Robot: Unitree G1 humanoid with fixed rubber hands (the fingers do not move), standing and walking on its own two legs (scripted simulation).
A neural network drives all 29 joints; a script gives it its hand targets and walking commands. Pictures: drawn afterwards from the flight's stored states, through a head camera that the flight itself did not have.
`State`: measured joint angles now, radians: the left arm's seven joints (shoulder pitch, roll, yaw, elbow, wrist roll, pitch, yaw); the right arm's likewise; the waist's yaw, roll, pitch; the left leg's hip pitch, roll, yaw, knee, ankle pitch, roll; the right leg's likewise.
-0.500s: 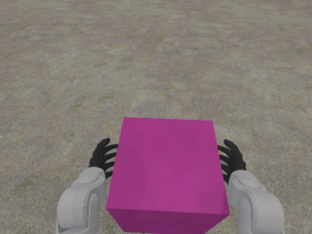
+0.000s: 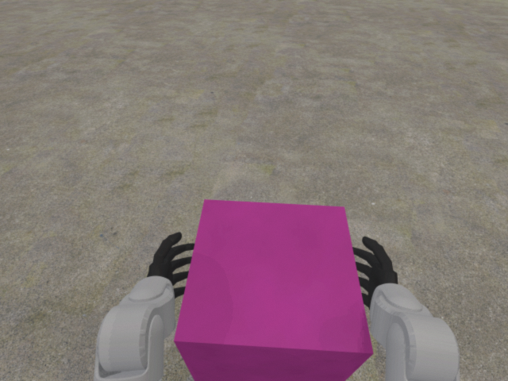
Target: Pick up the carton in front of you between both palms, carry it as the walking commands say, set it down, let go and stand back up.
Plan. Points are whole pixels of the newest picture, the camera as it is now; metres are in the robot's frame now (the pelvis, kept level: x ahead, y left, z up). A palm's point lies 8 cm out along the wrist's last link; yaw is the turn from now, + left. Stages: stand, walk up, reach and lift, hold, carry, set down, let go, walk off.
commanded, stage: carry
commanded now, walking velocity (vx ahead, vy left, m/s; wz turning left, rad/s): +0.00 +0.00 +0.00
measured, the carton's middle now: (268, 303) +0.26 +0.00 +0.02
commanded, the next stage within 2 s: hold in 0.94 s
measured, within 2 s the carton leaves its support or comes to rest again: neither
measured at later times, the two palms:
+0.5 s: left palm (163, 315) +0.22 +0.15 +0.05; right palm (374, 320) +0.22 -0.15 +0.05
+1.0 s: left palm (161, 318) +0.22 +0.15 +0.04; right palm (370, 323) +0.22 -0.15 +0.04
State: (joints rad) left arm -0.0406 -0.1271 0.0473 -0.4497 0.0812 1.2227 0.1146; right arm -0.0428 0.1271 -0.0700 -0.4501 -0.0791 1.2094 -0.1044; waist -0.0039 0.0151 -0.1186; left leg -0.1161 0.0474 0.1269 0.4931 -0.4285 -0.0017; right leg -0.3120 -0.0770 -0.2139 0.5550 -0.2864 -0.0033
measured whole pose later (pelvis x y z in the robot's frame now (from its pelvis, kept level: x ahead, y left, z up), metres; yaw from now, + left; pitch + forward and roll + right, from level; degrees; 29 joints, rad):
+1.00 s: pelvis -0.06 +0.00 +0.01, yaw +1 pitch -1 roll -1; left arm -0.17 -0.14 0.14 0.13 0.22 0.72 0.02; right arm -0.17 0.14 -0.16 0.10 -0.23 0.73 -0.03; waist -0.01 0.03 -0.01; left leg -0.12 0.02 0.09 0.48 -0.30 0.02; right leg -0.26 -0.05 -0.14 0.44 -0.15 -0.02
